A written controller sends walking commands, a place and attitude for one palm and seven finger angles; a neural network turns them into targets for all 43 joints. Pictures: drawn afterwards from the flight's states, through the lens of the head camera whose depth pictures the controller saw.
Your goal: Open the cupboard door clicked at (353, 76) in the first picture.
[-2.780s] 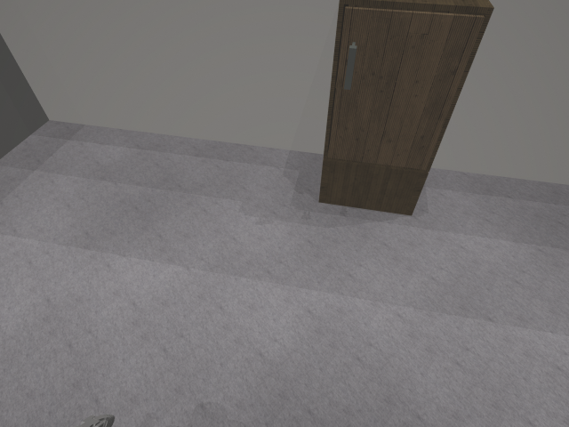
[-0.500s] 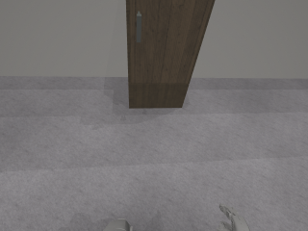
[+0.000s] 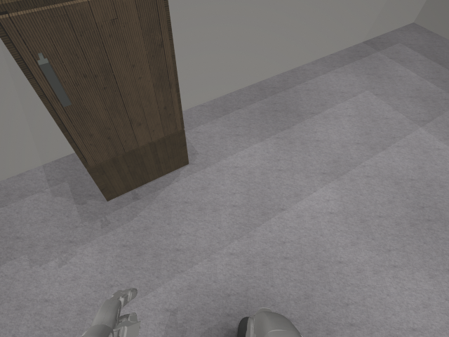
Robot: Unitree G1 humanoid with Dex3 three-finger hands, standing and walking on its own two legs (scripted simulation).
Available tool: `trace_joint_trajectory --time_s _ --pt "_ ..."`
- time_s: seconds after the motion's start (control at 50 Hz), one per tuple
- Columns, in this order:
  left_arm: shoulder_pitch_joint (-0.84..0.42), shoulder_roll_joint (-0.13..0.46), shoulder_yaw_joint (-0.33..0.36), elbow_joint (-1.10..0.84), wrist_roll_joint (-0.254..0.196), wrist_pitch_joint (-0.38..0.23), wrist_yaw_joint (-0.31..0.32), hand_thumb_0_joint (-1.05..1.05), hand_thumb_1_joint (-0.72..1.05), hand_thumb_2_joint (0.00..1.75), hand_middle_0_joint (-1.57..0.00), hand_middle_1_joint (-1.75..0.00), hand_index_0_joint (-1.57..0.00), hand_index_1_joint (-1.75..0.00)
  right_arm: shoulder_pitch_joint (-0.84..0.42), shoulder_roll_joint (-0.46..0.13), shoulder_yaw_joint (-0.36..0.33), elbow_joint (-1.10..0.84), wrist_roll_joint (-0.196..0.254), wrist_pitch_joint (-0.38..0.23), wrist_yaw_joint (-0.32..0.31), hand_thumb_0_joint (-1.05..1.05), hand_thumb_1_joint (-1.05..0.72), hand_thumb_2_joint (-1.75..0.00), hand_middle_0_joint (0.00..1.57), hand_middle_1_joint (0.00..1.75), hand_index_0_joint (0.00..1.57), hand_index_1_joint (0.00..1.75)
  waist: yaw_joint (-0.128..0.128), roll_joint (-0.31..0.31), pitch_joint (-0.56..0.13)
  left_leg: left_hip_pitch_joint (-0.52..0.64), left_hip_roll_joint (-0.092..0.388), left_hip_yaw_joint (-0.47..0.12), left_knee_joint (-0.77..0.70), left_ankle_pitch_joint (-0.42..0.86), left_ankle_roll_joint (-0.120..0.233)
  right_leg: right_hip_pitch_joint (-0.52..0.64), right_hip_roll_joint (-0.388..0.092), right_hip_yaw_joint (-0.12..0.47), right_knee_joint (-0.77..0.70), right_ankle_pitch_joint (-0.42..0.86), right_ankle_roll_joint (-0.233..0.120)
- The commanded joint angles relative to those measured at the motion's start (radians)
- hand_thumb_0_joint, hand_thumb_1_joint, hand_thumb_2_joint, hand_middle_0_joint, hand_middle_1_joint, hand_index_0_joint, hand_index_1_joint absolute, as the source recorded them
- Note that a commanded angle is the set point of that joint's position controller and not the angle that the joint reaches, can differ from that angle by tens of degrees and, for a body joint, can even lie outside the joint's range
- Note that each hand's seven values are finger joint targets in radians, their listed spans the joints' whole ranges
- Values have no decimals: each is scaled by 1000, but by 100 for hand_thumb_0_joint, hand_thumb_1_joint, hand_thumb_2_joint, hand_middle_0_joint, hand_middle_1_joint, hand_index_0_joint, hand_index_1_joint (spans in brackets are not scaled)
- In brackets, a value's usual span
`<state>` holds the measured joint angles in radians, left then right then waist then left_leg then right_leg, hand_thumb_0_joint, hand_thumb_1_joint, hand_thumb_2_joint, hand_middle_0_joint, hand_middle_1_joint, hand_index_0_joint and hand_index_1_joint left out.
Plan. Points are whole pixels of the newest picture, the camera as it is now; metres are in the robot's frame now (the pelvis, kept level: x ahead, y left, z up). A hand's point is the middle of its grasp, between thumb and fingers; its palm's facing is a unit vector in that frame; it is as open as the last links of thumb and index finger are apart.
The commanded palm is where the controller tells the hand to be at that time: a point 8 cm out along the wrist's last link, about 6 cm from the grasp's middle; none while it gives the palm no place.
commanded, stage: walk to a spot facing it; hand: left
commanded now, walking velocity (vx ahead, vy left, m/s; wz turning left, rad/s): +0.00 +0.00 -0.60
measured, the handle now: (54, 80) +0.78 +0.48 -0.03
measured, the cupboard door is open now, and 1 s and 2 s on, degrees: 0 0 0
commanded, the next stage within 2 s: turn to face it in 1.84 s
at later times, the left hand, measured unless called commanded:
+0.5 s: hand (102, 311) +0.20 +0.25 -0.17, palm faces -0.17 -0.96 -0.21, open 7.4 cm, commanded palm none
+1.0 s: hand (168, 259) +0.29 +0.12 -0.14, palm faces -0.56 -0.78 -0.28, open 7.4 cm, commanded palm none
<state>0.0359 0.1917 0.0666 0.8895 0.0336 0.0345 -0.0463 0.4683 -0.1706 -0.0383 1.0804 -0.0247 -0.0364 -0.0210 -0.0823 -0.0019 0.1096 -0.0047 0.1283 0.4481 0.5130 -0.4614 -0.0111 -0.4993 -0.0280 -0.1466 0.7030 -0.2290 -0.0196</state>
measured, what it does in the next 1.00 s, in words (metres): steps on the spot, turning right: right foot, then left foot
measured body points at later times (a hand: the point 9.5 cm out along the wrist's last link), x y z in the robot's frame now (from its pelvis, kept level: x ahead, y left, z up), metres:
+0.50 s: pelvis +0.08 +0.06 +0.00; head +0.11 +0.08 +0.45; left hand +0.21 +0.30 -0.15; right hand +0.15 -0.21 -0.11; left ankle +0.12 +0.15 -0.73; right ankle +0.06 -0.08 -0.68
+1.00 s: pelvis +0.07 +0.03 +0.00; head +0.09 -0.02 +0.44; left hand +0.32 +0.16 -0.12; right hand -0.08 -0.19 -0.16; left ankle +0.12 +0.16 -0.68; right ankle +0.02 -0.05 -0.73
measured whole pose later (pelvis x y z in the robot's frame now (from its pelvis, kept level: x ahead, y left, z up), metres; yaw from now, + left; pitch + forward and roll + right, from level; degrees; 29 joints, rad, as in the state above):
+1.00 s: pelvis +0.07 +0.03 +0.00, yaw -35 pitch +0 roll +0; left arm 0.12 0.20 0.07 0.89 0.01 0.02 -0.01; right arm 0.28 -0.25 -0.07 0.98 -0.02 0.06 -0.02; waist -0.04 0.06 0.10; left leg -0.39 0.17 0.15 1.03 -0.53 -0.07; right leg -0.30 0.00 -0.09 0.65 -0.35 -0.05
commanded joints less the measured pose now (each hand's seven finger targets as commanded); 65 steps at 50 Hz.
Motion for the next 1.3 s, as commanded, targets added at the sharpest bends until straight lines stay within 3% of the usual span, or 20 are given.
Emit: trace_joint_trajectory --time_s 0.0,0.02,0.04,0.08,0.16,0.3,0.36,0.4,0.42,0.46,0.52,0.8,0.86,0.88,0.9,0.92,0.94,1.02,1.16,1.28 --pt "341 252 51 20 -1 -65 32 0 90 90 -20 -30 -20 -30 -13 -135 -32 -133 31 -8 11 0 -90 -90 20 30 20 30 201 -119 -349 -463 82 -119 684 192 -38 758 -248 355 -164 633 -161" --pt "379 312 63 35 -30 -63 47 0 90 90 -20 -30 -20 -30 -58 -108 -29 -160 29 -7 -3 0 -90 -90 20 30 20 30 198 -152 -407 -632 -18 -253 948 -215 -73 803 -434 569 -171 1106 -290" --pt "358 296 59 19 -37 -54 59 0 90 90 -20 -30 -20 -30 -123 -117 -28 -189 23 -3 -12 0 -90 -90 20 30 20 30 198 -63 -348 -632 8 -392 922 -136 -62 694 -379 494 -195 1073 -275" --pt "197 234 45 -25 -32 -45 69 0 90 90 -20 -30 -20 -30 -141 -121 -31 -181 10 23 -12 0 -90 -90 20 30 20 30 118 -88 -246 -601 58 -435 855 -30 -72 464 -322 462 -285 663 -229" --pt "62 189 37 -53 -11 -36 71 0 90 90 -20 -30 -20 -30 -86 -85 -26 -150 2 68 -11 0 -90 -90 20 30 20 30 22 -64 -152 -447 28 -400 663 56 -81 123 -195 328 -357 337 -165" --pt "129 208 53 -62 -4 -13 51 0 90 90 -20 -30 -20 -30 -236 -95 -28 -235 13 45 -5 0 -90 -90 20 30 20 30 83 -174 -159 -357 -70 -378 287 48 -59 141 -144 457 -315 181 -153" --pt "105 197 55 -87 -15 0 52 0 90 90 -20 -30 -20 -30 -174 -119 -34 -230 19 32 -14 0 -90 -90 20 30 20 30 38 -157 -193 -144 -84 -375 -11 183 -47 77 -99 462 -225 169 -84" --pt "152 97 33 -120 -27 4 36 0 90 90 -20 -30 -20 -30 -175 -283 -60 -259 4 24 -12 0 -90 -90 20 30 20 30 46 339 -172 -36 331 -789 -273 227 87 -172 106 212 185 -341 40" --pt "154 145 45 -95 -5 14 40 0 90 90 -20 -30 -20 -30 -222 -270 -56 -256 0 26 -14 0 -90 -90 20 30 20 30 43 333 -128 -166 385 -816 -295 188 109 -154 53 227 372 -346 65" --pt "180 156 67 -68 -2 12 20 0 90 90 -20 -30 -20 -30 -336 -206 -35 -292 -3 19 -16 0 -90 -90 20 30 20 30 106 148 -56 -263 256 -620 -272 225 106 -119 26 201 529 -207 72" --pt "214 120 58 -44 -8 18 14 0 90 90 -20 -30 -20 -30 -317 -171 -30 -281 3 12 -17 0 -90 -90 20 30 20 30 102 150 -109 -157 185 -426 -210 489 88 -112 2 165 573 -125 96" --pt "71 77 29 -68 -12 9 17 0 90 90 -20 -30 -20 -30 -158 -222 -76 -172 -3 28 1 0 -90 -90 20 30 20 30 22 229 -137 -29 276 -281 -99 701 125 56 -15 33 80 -227 68" --pt "169 104 35 -42 -13 -11 27 0 90 90 -20 -30 -20 -30 -186 -224 -79 -177 2 30 7 0 -90 -90 20 30 20 30 88 164 -191 -103 251 -200 85 653 40 277 -1 24 -219 1 28" --pt "247 193 49 -21 -5 -26 38 0 90 90 -20 -30 -20 -30 -163 -191 -70 -193 12 34 15 0 -90 -90 20 30 20 30 130 -48 -244 -307 197 -161 296 476 -25 521 -131 189 -307 243 -29" --pt "305 306 71 -6 -6 -33 56 0 90 90 -20 -30 -20 -30 -204 -104 -43 -243 9 40 21 0 -90 -90 20 30 20 30 152 -329 -238 -607 41 -194 549 -138 -81 608 -383 528 -315 678 -134" --pt "333 310 71 -2 -24 -22 66 0 90 90 -20 -30 -20 -30 -271 -126 -39 -263 10 58 1 0 -90 -90 20 30 20 30 177 -213 -225 -627 32 -368 649 -192 -73 540 -394 485 -293 784 -194" --pt "285 294 73 -7 -22 -23 71 0 90 90 -20 -30 -20 -30 -287 -119 -38 -261 11 59 -4 0 -90 -90 20 30 20 30 151 -273 -210 -659 28 -409 689 -142 -71 521 -330 485 -292 726 -184" --pt "128 196 39 -53 -24 -28 62 0 90 90 -20 -30 -20 -30 -233 -151 -46 -200 -7 72 9 0 -90 -90 20 30 20 30 79 -131 -134 -572 32 -405 641 99 -98 363 -194 354 -385 274 -127" --pt "218 219 42 -23 -20 -53 44 0 90 90 -20 -30 -20 -30 -316 -163 -50 -233 -9 54 25 0 -90 -90 20 30 20 30 112 -130 -75 -626 2 -415 510 138 -97 377 -173 480 -465 -68 -155" --pt "245 232 46 -12 -14 -59 44 0 90 90 -20 -30 -20 -30 -391 -151 -42 -284 3 27 29 0 -90 -90 20 30 20 30 130 -143 -67 -539 -45 -416 302 93 -75 356 -182 550 -448 -51 -178"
